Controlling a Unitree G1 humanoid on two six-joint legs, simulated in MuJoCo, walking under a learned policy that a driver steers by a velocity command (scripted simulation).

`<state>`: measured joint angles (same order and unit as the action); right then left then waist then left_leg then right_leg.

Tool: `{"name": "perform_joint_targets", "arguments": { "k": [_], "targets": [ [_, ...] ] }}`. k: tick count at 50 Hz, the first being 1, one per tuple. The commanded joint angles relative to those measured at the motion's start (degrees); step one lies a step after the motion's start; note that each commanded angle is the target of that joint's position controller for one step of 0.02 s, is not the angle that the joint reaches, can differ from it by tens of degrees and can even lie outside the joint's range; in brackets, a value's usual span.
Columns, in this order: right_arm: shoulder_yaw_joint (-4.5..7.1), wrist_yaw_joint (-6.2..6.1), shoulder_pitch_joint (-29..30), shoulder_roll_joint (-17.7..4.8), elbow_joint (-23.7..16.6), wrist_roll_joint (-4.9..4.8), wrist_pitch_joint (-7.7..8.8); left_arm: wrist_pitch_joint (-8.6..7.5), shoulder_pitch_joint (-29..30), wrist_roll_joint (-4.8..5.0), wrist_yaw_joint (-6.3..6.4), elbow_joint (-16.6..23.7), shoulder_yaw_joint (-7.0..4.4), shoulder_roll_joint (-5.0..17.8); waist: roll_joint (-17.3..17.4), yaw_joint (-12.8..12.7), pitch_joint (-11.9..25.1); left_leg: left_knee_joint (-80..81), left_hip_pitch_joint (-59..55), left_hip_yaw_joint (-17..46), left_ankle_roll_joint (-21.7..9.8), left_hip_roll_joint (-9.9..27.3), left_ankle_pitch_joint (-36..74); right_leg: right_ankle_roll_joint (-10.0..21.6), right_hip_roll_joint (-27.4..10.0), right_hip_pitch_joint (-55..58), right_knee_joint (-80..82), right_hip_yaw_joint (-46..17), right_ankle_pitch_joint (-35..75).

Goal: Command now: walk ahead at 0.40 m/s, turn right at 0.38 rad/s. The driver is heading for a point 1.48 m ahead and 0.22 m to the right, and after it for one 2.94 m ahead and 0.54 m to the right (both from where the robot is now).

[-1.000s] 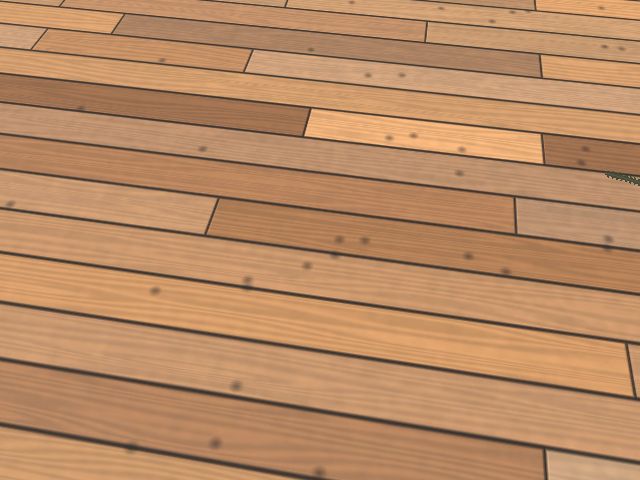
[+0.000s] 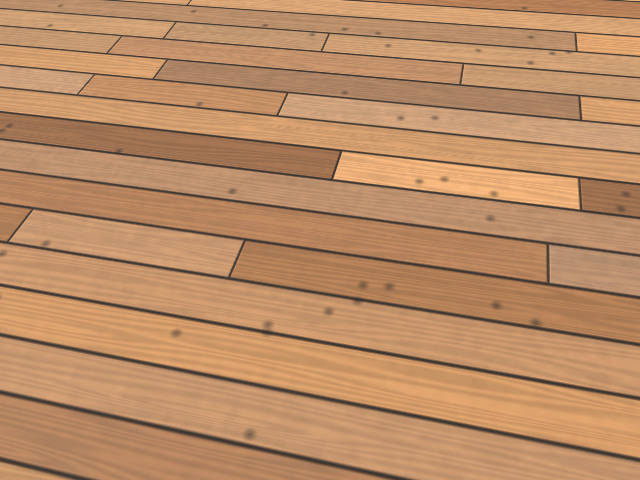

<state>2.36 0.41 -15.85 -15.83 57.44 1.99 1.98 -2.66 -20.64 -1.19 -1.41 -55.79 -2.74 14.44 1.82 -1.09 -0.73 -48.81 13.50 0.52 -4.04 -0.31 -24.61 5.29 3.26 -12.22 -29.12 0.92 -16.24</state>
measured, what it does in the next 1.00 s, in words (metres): walks ahead, turning right: left foot, then right foot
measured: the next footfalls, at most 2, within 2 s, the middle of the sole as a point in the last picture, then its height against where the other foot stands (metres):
left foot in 0.40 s outside the picture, level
right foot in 0.90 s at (477, 461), level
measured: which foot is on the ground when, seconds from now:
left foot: up 0.00-0.38, down 0.40-0.92, up 0.94-1.00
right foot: down 0.00-0.42, up 0.44-0.88, down 0.90-1.00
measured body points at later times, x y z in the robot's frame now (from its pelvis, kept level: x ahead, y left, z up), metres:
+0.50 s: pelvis +0.26 +0.00 -0.01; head +0.30 -0.01 +0.44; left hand +0.33 +0.27 -0.15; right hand +0.37 -0.30 -0.11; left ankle +0.36 +0.07 -0.74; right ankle +0.07 -0.06 -0.65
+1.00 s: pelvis +0.50 -0.13 +0.00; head +0.53 -0.15 +0.45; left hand +0.75 +0.02 -0.11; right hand +0.38 -0.34 -0.15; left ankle +0.43 +0.04 -0.66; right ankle +0.53 -0.22 -0.74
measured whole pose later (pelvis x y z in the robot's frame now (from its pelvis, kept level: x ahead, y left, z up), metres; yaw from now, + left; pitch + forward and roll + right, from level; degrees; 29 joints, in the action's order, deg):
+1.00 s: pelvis +0.50 -0.13 +0.00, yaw -20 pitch +1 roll +1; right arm 1.7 0.3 -24.1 -12.6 55.4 -0.1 3.1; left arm -3.9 -4.4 -2.4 -0.9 -46.8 -1.0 12.2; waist 0.8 3.5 -3.1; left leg -59.3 15.9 -1.0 -3.9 1.6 -22.8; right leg 3.9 -0.1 -19.6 -29.6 6.0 -11.2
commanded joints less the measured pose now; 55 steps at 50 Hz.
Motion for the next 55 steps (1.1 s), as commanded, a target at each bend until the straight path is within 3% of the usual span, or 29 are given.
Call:
{"name": "perform_joint_targets", "arguments": {
  "k": [1,3,4,9,12,15,17,19,20,21,22,23,24,25,27,31,36,40,42,43,44,45,46,47,48,49,50,52,55],
  "targets": [
    [0.43,1.11,7.4,-4.8,-6.4,-0.23,2.76,-0.78,-2.8,0.10,0.30,2.1,-1.78,8.8,-4.3,0.2,-6.8,-10.4,25.5,2.0,-0.5,3.6,6.6,8.3,-17.0,10.8,21.8,-30.4,-10.6],
    [0.32,1.43,7.5,-4.8,-6.4,0.81,2.46,-1.34,-3.8,0.74,0.86,1.6,-1.24,6.8,-5.3,0.4,-4.3,-7.7,23.7,0.8,1.5,3.8,11.4,7.0,-13.5,12.3,21.1,-23.5,4.4],
    [0.26,1.48,8.1,-4.5,-7.0,0.89,2.06,-1.54,-5.4,1.02,1.04,1.0,-1.16,6.6,-5.8,0.3,-3.4,-7.2,24.0,0.1,2.5,3.3,12.3,7.2,-12.9,13.3,20.4,-21.9,10.5],
    [-0.41,1.33,18.1,-3.4,-12.1,0.17,0.88,-1.24,-10.2,0.95,1.66,-0.4,-1.33,6.4,-6.0,-2.0,-4.5,0.2,28.4,-2.2,5.9,2.2,16.6,7.8,-11.2,13.2,19.2,-19.2,22.0],
    [-1.07,1.59,23.5,-2.7,-15.2,-0.32,0.98,-0.99,-11.0,0.66,1.83,-0.4,-1.53,6.6,-7.0,-3.6,-5.1,7.5,26.0,-2.8,5.9,0.8,20.3,7.0,-10.1,11.9,17.6,-18.5,27.7],
    [-1.21,1.41,25.7,-3.4,-17.7,-0.91,1.23,-0.95,-10.3,0.49,2.13,0.0,-1.95,7.6,-7.6,-3.7,-4.8,13.3,21.4,-2.4,4.5,-0.1,22.2,5.9,-10.9,12.2,15.8,-20.2,33.0],
    [-0.72,0.87,20.8,-4.9,-17.3,-1.08,1.56,-1.01,-6.7,0.56,2.42,1.1,-2.28,8.7,-7.7,-0.6,-3.3,17.5,11.8,-1.8,2.8,-1.2,21.2,3.8,-10.8,10.5,12.8,-20.3,38.6],
    [0.79,-0.43,6.5,-8.1,-13.2,-1.25,2.22,-1.33,-3.7,0.64,1.91,2.1,-2.72,10.1,-5.9,5.5,4.2,20.9,-5.9,-2.1,0.8,-3.0,19.1,1.3,-7.7,8.8,-2.4,-18.3,48.6],
    [1.65,-1.40,-1.9,-10.5,-12.0,-0.38,2.86,-1.69,-3.1,0.99,1.36,3.2,-2.45,8.6,-3.2,8.9,10.1,22.2,-18.6,4.2,-0.9,3.7,14.0,0.4,-4.4,2.0,-15.4,-16.9,38.5],
    [2.56,-2.18,-7.6,-14.6,-12.4,1.38,2.97,-1.95,-6.4,1.92,1.39,5.0,-1.21,2.6,7.3,7.9,18.0,24.5,-31.7,23.9,-3.9,20.0,1.5,-0.3,1.1,-9.9,-32.2,-11.8,4.4],
    [3.09,-1.82,-3.5,-15.9,-12.7,1.10,2.03,-1.38,-10.4,1.90,1.48,6.3,-1.39,4.2,15.7,3.5,19.3,33.9,-30.6,47.1,-9.2,26.8,-4.8,-0.3,4.2,-20.5,-42.6,-8.1,-15.4],
    [2.26,-1.52,1.6,-10.0,-13.9,0.26,1.76,-0.49,-7.6,0.15,1.71,4.9,-1.82,7.2,6.1,2.0,9.9,34.9,-21.6,41.3,-9.0,24.6,-11.0,0.2,-1.1,-23.4,-45.6,-8.0,-9.5],
    [1.24,-1.25,4.7,-5.6,-14.4,-0.23,1.98,-0.28,-3.1,-0.28,0.99,5.2,-1.82,6.9,0.3,2.2,3.6,35.7,-13.6,30.5,-7.9,21.1,-6.5,0.1,-3.2,-22.5,-43.3,-7.0,-4.5],
    [0.83,-1.12,5.3,-4.3,-13.9,0.04,2.27,-0.05,-1.6,-0.20,0.47,5.6,-1.72,5.6,0.0,1.4,1.0,37.1,-8.8,22.9,-6.6,18.3,1.4,-0.2,-4.8,-20.8,-41.0,-6.5,-2.6],
    [0.58,-1.20,3.1,-3.8,-12.1,-0.18,3.23,1.19,-0.4,-1.01,-0.48,6.3,-1.69,4.9,2.4,0.2,-0.4,38.5,-4.7,13.6,-5.6,15.5,12.7,-0.8,-6.4,-18.7,-38.9,-5.7,-1.7],
    [0.68,-0.25,-1.6,-4.0,-9.7,-0.80,5.14,2.05,5.2,-1.07,-1.56,8.9,-0.97,3.1,2.3,0.2,-0.8,41.1,-5.6,6.7,-7.1,15.3,22.4,-1.6,-6.7,-23.2,-34.2,-5.8,2.8],
    [0.50,0.33,-4.2,-4.1,-7.4,-1.01,4.89,1.15,16.4,-1.01,-2.47,12.6,0.72,1.5,2.3,1.6,-3.1,42.1,-4.7,-3.0,-5.5,11.4,29.4,-2.9,-5.8,-21.1,-15.1,-0.9,13.5],
    [0.72,0.19,-10.3,-6.0,-4.3,-1.27,4.05,0.54,23.2,-1.08,-2.21,14.8,1.40,2.2,2.4,3.7,-3.7,39.8,-10.1,-1.7,-5.6,13.4,36.2,-1.9,-5.4,-17.6,-6.3,3.3,12.0],
    [0.95,-0.05,-11.2,-7.0,-3.3,-1.01,3.27,0.07,22.8,-1.21,-1.55,14.9,1.24,3.0,3.0,3.0,-3.3,35.5,-13.9,-0.4,-5.5,14.4,43.9,-0.9,-4.1,-15.4,-3.4,3.6,7.4],
    [1.03,-0.19,-11.1,-7.4,-2.9,-0.99,2.96,-0.32,19.7,-1.32,-1.14,13.9,0.94,3.7,3.4,1.4,-1.7,31.0,-14.7,-0.4,-5.1,14.1,50.4,-0.3,-2.7,-10.8,-1.3,3.7,5.5],
    [0.96,-0.19,-10.6,-7.4,-2.7,-1.36,2.62,-1.02,12.2,-1.66,-0.60,11.3,0.34,4.7,2.1,-2.3,2.0,22.3,-13.2,-1.8,-4.1,12.3,53.3,0.8,-1.4,-0.9,3.3,4.1,7.6],
    [0.47,-0.11,-10.3,-6.0,-3.5,-1.79,2.67,-1.75,2.5,-2.62,0.23,8.3,-0.84,7.9,0.1,-5.8,8.2,10.9,-5.1,-3.0,-2.9,9.6,44.2,2.5,-5.8,14.0,3.7,-0.4,7.8],
    [-1.08,0.34,-11.2,-0.1,-7.1,-3.22,2.93,-1.93,-5.3,-3.86,1.33,7.8,-2.42,14.1,-10.5,-7.5,17.2,-8.8,12.9,-6.5,-0.2,3.5,16.9,6.7,-24.3,31.9,5.8,-21.9,2.3],
    [0.08,-0.36,-13.6,-2.3,-6.3,-2.92,2.35,-1.02,-5.2,-1.74,1.44,7.3,-3.05,15.3,-12.9,-6.1,20.3,-19.5,20.3,-1.8,-0.5,-1.2,-5.3,9.7,-30.4,31.1,11.5,-35.3,4.0],
    [1.18,-0.67,-10.4,-4.9,-6.0,-2.21,1.76,-0.73,-0.1,-0.72,1.31,7.9,-2.15,11.3,-7.1,-4.0,11.7,-21.5,22.9,2.2,-1.1,2.3,-1.7,8.2,-27.2,23.9,12.2,-27.1,2.5],
    [0.94,-0.37,-8.4,-3.1,-6.1,-2.17,1.82,-1.13,4.3,-0.43,1.14,8.4,-1.08,7.1,-6.5,-2.3,4.7,-19.6,22.8,2.1,-1.1,4.1,2.2,6.6,-24.3,16.1,14.9,-19.8,4.2],
    [0.98,-0.19,-7.9,-1.9,-5.6,-1.93,1.42,-1.56,6.7,-0.40,1.06,8.5,-0.48,4.4,-6.2,-0.8,1.4,-17.2,20.9,1.9,-0.9,5.4,4.9,4.4,-21.6,10.8,17.3,-14.5,5.6],
    [1.24,0.63,-8.7,-0.6,-5.1,-0.42,-0.15,-2.46,7.6,-0.17,1.43,7.7,-0.13,2.9,-7.3,1.6,-0.9,-16.0,18.0,1.4,0.0,6.1,7.7,2.6,-18.8,5.4,19.4,-7.6,10.4],
    [1.68,1.64,-4.7,0.3,-7.0,-0.36,-1.31,-4.00,5.2,0.35,1.61,6.3,-0.65,3.9,-6.1,2.5,-1.7,-15.7,21.7,0.7,0.8,6.4,12.7,3.0,-18.4,5.9,21.0,-1.8,17.9]
  ]
}}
